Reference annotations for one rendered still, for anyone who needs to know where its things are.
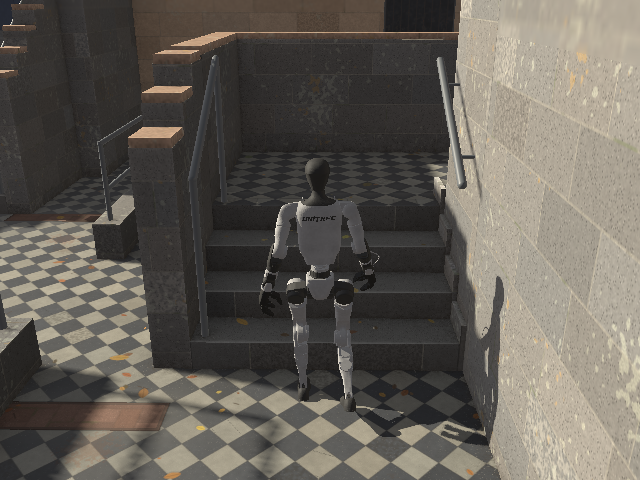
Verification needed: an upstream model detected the robot head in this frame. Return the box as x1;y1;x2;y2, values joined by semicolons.
301;158;336;206

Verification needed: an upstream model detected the left robot hand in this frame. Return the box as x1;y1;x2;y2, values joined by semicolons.
259;289;282;317

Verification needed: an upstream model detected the right robot hand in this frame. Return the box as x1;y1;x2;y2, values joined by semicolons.
353;271;376;291

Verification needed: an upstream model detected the right robot forearm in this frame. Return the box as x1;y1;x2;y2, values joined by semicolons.
356;238;374;275

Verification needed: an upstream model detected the left robot foot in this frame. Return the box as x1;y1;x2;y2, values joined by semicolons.
297;377;311;401

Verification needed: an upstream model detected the right robot upper arm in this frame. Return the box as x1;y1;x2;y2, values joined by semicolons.
339;201;367;254

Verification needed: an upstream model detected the left robot upper arm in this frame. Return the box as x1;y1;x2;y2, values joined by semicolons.
272;202;298;259

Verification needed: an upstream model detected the left robot forearm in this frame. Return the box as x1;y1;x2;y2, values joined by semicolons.
261;243;282;292

